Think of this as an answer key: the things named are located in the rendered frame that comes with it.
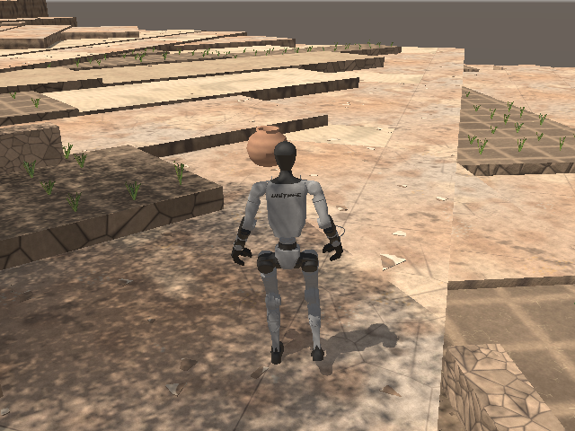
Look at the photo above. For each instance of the robot right upper arm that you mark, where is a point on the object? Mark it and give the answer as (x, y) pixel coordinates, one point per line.
(314, 188)

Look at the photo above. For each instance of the left robot forearm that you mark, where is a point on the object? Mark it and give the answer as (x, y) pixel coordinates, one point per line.
(241, 237)

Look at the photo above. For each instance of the robot left hand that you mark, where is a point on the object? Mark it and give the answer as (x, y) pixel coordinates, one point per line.
(245, 252)

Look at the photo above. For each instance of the robot right foot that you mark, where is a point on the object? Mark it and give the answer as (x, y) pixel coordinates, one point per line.
(317, 354)

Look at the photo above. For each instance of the humanoid robot torso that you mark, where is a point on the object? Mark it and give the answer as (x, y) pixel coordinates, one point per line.
(286, 205)

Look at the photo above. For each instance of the robot left upper arm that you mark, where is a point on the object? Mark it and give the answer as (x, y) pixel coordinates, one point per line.
(252, 206)

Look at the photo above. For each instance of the right robot forearm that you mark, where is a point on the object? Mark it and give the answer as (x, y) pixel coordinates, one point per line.
(332, 234)

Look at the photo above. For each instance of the robot right hand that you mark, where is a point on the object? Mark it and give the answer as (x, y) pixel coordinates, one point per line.
(328, 247)

